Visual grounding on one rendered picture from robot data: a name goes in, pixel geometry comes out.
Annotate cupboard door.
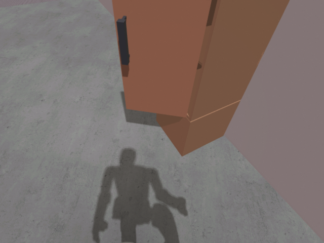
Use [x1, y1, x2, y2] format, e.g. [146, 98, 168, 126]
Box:
[112, 0, 212, 117]

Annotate handle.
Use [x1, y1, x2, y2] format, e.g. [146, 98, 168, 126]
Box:
[116, 16, 130, 65]

